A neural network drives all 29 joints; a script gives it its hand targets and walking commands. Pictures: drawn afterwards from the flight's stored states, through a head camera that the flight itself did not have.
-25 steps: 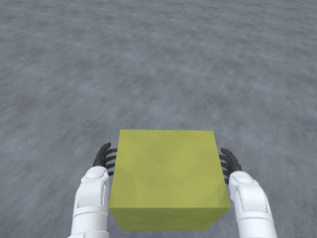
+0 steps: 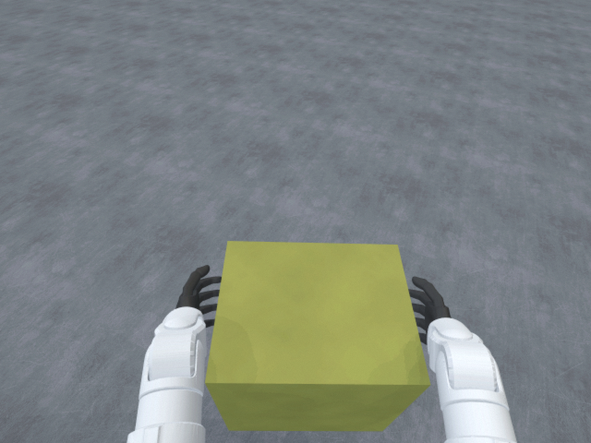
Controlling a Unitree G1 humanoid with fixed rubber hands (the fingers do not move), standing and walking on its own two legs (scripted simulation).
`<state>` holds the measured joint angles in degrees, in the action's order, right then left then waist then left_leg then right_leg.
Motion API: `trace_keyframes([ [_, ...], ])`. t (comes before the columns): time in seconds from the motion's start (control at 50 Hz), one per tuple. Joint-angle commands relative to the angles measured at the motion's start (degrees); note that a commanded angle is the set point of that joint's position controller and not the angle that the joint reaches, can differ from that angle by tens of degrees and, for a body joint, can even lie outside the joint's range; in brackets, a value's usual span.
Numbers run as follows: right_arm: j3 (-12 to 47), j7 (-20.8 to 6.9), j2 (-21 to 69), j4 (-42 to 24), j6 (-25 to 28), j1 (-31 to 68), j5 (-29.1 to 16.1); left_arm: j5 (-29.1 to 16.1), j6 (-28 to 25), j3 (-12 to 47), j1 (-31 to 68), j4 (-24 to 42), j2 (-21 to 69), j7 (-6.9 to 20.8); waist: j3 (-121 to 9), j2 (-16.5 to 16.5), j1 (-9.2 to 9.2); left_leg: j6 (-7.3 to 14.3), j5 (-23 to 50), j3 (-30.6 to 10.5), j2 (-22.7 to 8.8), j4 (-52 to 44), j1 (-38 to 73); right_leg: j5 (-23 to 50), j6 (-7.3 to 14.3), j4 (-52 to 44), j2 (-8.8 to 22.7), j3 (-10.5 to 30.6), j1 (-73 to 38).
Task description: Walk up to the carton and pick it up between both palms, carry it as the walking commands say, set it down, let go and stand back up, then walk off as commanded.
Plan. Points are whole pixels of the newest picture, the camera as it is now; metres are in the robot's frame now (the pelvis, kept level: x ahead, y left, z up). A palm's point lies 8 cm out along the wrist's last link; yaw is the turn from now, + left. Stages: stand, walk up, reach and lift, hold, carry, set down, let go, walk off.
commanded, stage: hold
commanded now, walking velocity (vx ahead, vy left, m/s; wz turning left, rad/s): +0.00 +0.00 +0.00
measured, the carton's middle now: (309, 341) +0.29 +0.01 -0.05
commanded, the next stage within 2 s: carry in 1.30 s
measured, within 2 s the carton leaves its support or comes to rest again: neither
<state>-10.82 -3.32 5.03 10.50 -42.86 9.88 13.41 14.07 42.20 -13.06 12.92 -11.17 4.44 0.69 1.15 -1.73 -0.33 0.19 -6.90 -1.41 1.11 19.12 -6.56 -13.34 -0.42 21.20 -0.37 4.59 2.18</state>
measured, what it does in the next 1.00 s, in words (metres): stands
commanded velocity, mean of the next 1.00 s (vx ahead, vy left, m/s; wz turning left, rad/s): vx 0.00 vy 0.00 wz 0.00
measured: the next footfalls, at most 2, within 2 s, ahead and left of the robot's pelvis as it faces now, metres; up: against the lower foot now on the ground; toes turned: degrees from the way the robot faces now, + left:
right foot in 1.62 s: +0.02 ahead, -0.20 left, +0.00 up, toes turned -18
left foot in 1.90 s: +0.01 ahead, -0.03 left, +0.00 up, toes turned -13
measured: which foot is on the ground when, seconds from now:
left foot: down 0.00-1.00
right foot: down 0.00-1.00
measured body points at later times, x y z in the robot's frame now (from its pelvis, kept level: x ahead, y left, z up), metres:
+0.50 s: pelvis +0.01 +0.00 +0.00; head -0.03 +0.01 +0.45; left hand +0.30 +0.18 +0.03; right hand +0.29 -0.17 +0.03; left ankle +0.05 +0.12 -0.75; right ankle -0.01 -0.13 -0.75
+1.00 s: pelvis +0.01 +0.00 +0.00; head -0.03 +0.01 +0.45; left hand +0.28 +0.18 +0.03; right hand +0.27 -0.17 +0.03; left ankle +0.05 +0.12 -0.75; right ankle -0.01 -0.13 -0.75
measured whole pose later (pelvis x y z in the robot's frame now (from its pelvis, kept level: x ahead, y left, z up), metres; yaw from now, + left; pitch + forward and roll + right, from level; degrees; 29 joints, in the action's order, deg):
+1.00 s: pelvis +0.01 +0.00 +0.00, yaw +0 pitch -5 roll +0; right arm -8.9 -2.8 5.9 3.5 -43.8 4.3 12.4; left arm 13.1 42.7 -11.0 6.9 -4.2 4.7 1.0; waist 0.6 -2.2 0.1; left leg 0.0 -6.9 -1.9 0.9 18.3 -6.0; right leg -12.8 -0.3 19.3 -0.6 4.3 1.0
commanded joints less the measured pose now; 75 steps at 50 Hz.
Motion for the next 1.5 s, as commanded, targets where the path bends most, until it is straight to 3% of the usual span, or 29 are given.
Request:
trace_keyframes([
  [0.0,32.5,-11.9,47.9,-10.5,5.4,37.2,-15.1,-17.8,-3.1,36.5,31.3,8.0,52.6,14.4,-17.6,-2.2,-0.85,-0.1,6.2,-2.2,2.9,0.8,17.3,4.5,1.1,-5.9,-4.7,0.5,10.6],
  [0.02,33.3,-12.1,49.6,-10.9,5.2,34.8,-15.4,-16.5,-2.9,36.5,29.2,8.9,51.6,14.4,-19.3,3.4,-0.02,-0.4,9.7,-1.3,4.3,1.1,16.2,10.2,1.3,-5.0,-4.3,0.9,6.6],
  [0.04,35.1,-11.9,50.2,-12.4,5.1,34.3,-16.0,-16.8,-2.8,36.8,27.8,10.1,51.7,14.4,-22.2,-0.2,0.52,-0.4,13.4,-1.7,4.4,1.1,16.1,13.4,0.8,-4.9,-4.8,0.0,5.3],
  [0.06,35.2,-11.9,48.3,-14.1,5.3,33.4,-16.6,-17.0,-2.3,37.5,23.7,9.2,53.7,14.4,-22.9,3.2,1.24,-1.0,16.7,-1.2,5.0,1.1,16.5,18.8,0.6,-4.2,-4.7,0.1,2.1],
  [0.08,35.7,-11.9,47.9,-15.7,5.2,34.6,-15.6,-17.2,-2.6,37.0,25.1,9.0,53.4,14.5,-23.1,-2.3,0.07,-0.8,16.6,-2.3,3.8,0.8,17.3,16.6,-0.2,-4.6,-5.2,0.1,4.0],
  [0.18,31.2,-12.8,48.3,-7.1,4.5,30.8,-14.0,-15.1,-2.3,35.2,27.1,8.8,50.0,13.8,-14.4,3.6,0.49,-0.7,7.2,-1.1,4.4,-1.0,14.2,7.2,1.3,-5.8,-4.0,0.3,7.8],
  [0.28,33.1,-12.9,47.6,-11.3,6.3,38.3,-15.6,-15.7,-2.4,37.1,31.0,6.7,53.1,15.0,-19.1,4.3,0.35,-1.2,3.3,-0.6,4.7,-0.6,14.4,3.2,1.2,-5.3,-5.1,-1.1,8.4],
  [0.3,34.0,-12.7,48.4,-12.6,5.8,40.7,-15.6,-16.9,-2.6,36.8,31.7,8.9,52.6,14.7,-20.1,-1.5,0.70,-0.7,4.6,-1.1,4.0,0.2,16.1,3.1,0.7,-5.9,-5.3,-1.0,9.2],
  [0.34,31.4,-12.4,47.8,-7.6,4.4,36.5,-14.2,-16.3,-1.4,35.2,29.6,4.4,52.9,14.6,-13.3,0.5,-1.77,-0.8,2.0,-1.2,3.5,0.2,15.6,0.4,1.4,-6.1,-4.5,-0.3,12.8],
  [0.38,31.5,-12.8,47.5,-8.9,4.9,39.7,-14.4,-15.7,-1.4,34.5,30.4,2.7,53.0,15.1,-16.3,-1.8,-0.88,-1.0,3.1,-1.8,3.2,-0.2,14.4,2.1,1.1,-5.7,-5.1,-0.7,9.6],
  [0.4,31.8,-12.9,49.5,-8.7,5.1,39.2,-16.0,-17.9,-2.4,36.7,32.0,7.1,54.5,15.1,-19.6,3.5,-1.06,-1.1,5.4,-1.2,3.3,1.0,16.4,4.8,1.8,-5.2,-4.3,0.1,7.9],
  [0.44,34.7,-12.5,49.7,-14.0,5.2,33.1,-15.7,-16.3,-2.3,37.5,25.9,10.7,54.5,14.9,-22.6,-1.0,-0.15,-0.8,17.9,-2.1,3.7,1.7,18.2,17.9,0.3,-4.4,-5.1,0.0,5.3],
  [0.46,33.7,-12.2,50.7,-11.2,4.4,27.8,-14.7,-15.4,-1.6,37.6,26.8,12.9,52.8,14.8,-23.9,3.8,0.03,-1.5,20.4,-0.9,5.0,1.8,19.3,21.8,0.1,-5.0,-4.9,0.3,3.7],
  [0.56,32.7,-11.6,47.7,-13.9,3.7,29.8,-14.3,-15.6,-1.1,36.2,23.0,8.4,52.1,14.7,-12.6,-1.3,-0.34,-0.4,11.0,-1.5,4.1,-0.7,15.1,10.5,0.6,-6.4,-5.7,-0.2,8.2],
  [0.6,33.4,-11.6,47.3,-12.1,3.9,28.0,-14.5,-16.6,-2.1,38.2,25.5,14.0,50.4,14.1,-16.0,2.9,-0.86,-0.8,10.2,-1.6,4.1,-0.7,15.1,8.9,1.2,-6.5,-5.4,0.3,7.2],
  [0.66,35.2,-11.7,46.3,-16.5,5.1,32.1,-16.5,-15.9,-1.6,37.5,22.2,8.8,50.6,14.1,-15.9,3.5,0.57,-0.7,8.7,-1.3,4.5,-0.1,12.9,8.7,1.2,-5.8,-4.9,0.4,4.9],
  [0.7,37.0,-10.9,47.8,-16.7,4.6,31.8,-15.8,-16.7,-2.6,39.3,25.7,13.5,51.0,13.9,-18.9,-2.0,0.73,-0.5,12.2,-2.0,4.0,0.5,15.2,11.0,0.6,-5.4,-5.6,-0.2,6.1],
  [0.9,36.2,-9.9,48.5,-17.1,3.9,27.7,-16.2,-16.2,-2.1,38.9,21.3,15.3,48.8,14.6,-18.4,2.1,1.02,-0.5,13.9,-0.5,5.1,0.9,15.0,15.9,-0.2,-5.3,-4.1,0.6,3.8],
  [0.92,36.3,-10.2,48.2,-16.8,3.8,27.3,-15.8,-17.7,-2.2,39.0,22.5,12.9,50.2,14.5,-16.4,-2.2,-0.60,-0.1,14.1,-1.8,4.1,1.1,16.4,15.1,0.4,-5.0,-5.2,0.5,8.0],
  [0.98,34.1,-8.9,45.5,-18.5,4.0,27.4,-14.7,-15.6,-1.8,36.7,20.5,14.3,45.3,14.2,-16.9,-1.0,-0.25,0.0,12.5,-1.5,4.3,0.6,15.6,15.1,-0.2,-5.9,-4.0,1.1,5.1],
  [1.0,33.6,-9.4,45.5,-17.0,3.9,27.6,-14.7,-15.0,-1.1,37.6,22.9,11.9,47.4,14.5,-13.1,4.6,-1.19,-0.8,7.0,-0.6,4.9,-0.7,13.0,8.7,0.7,-5.9,-4.8,0.3,6.3],
  [1.14,35.5,-11.7,47.8,-14.2,4.3,35.1,-15.6,-16.8,-1.8,37.6,25.7,8.7,50.9,14.9,-16.4,-1.4,0.12,-0.3,6.9,-1.8,3.8,0.9,14.2,5.0,0.8,-5.7,-4.7,-0.9,8.6],
  [1.26,32.1,-12.6,46.7,-11.0,4.6,35.7,-14.9,-15.2,-2.3,35.0,28.2,7.4,51.6,14.2,-15.8,3.5,-0.32,-0.8,1.1,-1.7,3.4,-0.7,14.1,2.5,1.8,-4.9,-4.7,0.0,8.6],
  [1.28,37.0,-12.7,49.0,-14.5,4.0,38.3,-16.8,-16.1,-1.7,37.6,30.7,8.4,53.4,14.4,-21.2,4.9,0.30,1.5,2.0,-2.0,-10.3,4.7,6.4,1.9,2.5,4.8,4.9,1.0,11.6],
  [1.34,38.2,-11.2,49.3,-17.4,3.0,37.7,-18.7,-20.7,0.0,41.8,31.8,12.4,55.4,14.9,-27.6,8.0,-0.82,6.1,18.0,-8.1,-19.0,9.1,7.0,8.2,1.0,21.1,2.8,-0.7,20.9],
  [1.36,38.2,-10.8,48.1,-18.6,1.9,34.3,-18.9,-22.1,1.2,43.4,31.4,14.8,54.9,14.5,-27.2,14.5,-0.81,9.0,28.4,-12.4,-23.9,7.7,7.3,-4.8,0.8,30.0,1.2,-2.2,26.8],
  [1.38,39.5,-10.0,47.9,-23.7,1.1,37.3,-20.2,-22.3,2.0,41.7,28.6,15.7,52.6,14.8,-29.1,13.0,-0.28,11.6,29.4,-14.9,-28.0,6.8,4.8,-17.9,1.1,36.7,0.8,-3.1,28.0],
  [1.42,37.8,-8.9,46.5,-21.4,-3.3,31.1,-19.1,-24.6,4.9,43.9,29.1,17.8,51.5,14.2,-25.7,8.9,0.04,12.3,20.4,-12.3,-28.4,5.7,0.9,-18.5,0.9,40.4,3.2,-1.9,32.4],
  [1.48,42.0,-7.6,47.3,-30.9,-7.9,36.2,-22.5,-31.1,9.6,46.5,33.7,24.6,50.9,13.5,-27.5,10.9,0.76,7.3,22.2,-2.1,-24.3,9.7,-1.8,-10.0,1.5,27.0,1.6,-6.2,25.6],
])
